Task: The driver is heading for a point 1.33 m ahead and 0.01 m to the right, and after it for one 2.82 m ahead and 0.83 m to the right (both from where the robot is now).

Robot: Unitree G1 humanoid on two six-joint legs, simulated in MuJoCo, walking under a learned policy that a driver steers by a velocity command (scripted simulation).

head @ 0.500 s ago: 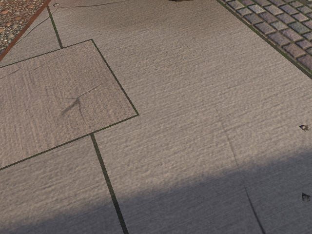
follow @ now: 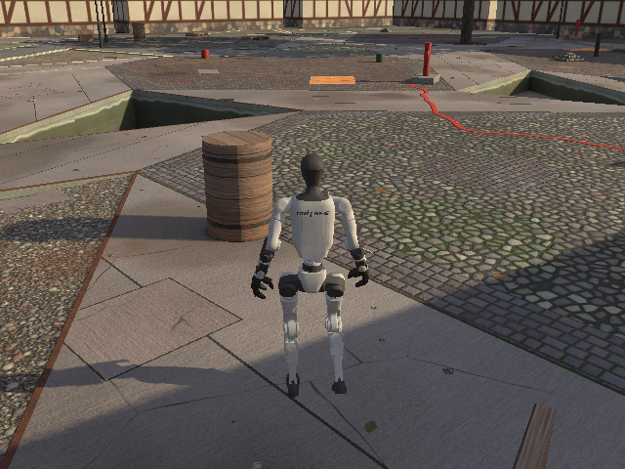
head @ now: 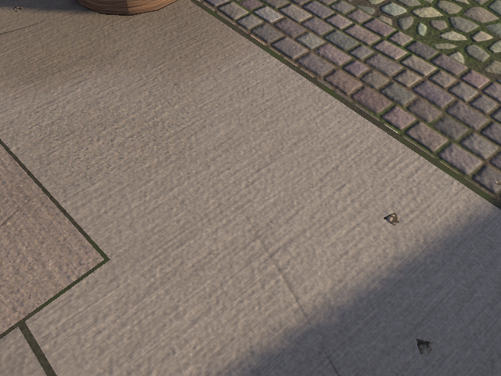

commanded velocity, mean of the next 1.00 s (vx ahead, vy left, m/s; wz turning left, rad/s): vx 0.50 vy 0.00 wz -0.23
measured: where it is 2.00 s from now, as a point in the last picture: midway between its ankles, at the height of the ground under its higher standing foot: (320, 196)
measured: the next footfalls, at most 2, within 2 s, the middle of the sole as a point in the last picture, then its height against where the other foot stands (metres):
right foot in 0.38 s outside the picture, level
left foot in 0.92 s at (272, 292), level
